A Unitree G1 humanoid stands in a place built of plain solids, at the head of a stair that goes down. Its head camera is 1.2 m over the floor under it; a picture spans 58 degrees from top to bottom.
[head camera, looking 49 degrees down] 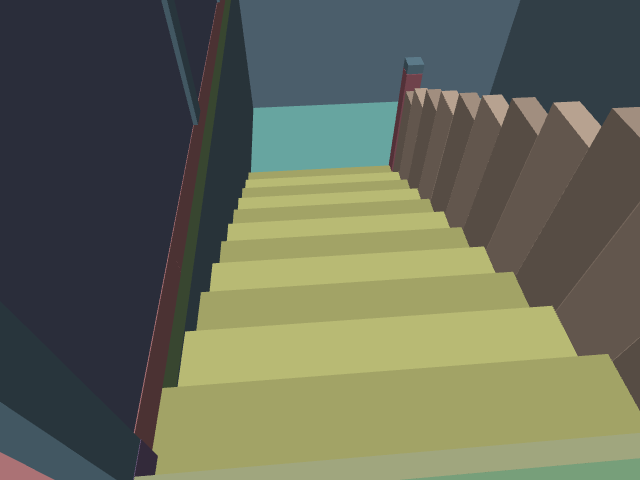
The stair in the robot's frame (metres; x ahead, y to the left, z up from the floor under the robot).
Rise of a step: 0.15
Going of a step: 0.29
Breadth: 1.48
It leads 5 degrees to the left of straight ahead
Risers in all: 12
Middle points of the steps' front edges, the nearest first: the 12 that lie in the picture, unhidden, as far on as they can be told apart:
0.32 -0.26 0.00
0.61 -0.23 -0.15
0.90 -0.21 -0.31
1.19 -0.19 -0.46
1.48 -0.16 -0.62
1.77 -0.14 -0.77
2.06 -0.12 -0.93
2.35 -0.10 -1.08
2.63 -0.07 -1.24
2.92 -0.05 -1.39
3.21 -0.03 -1.55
3.50 0.00 -1.70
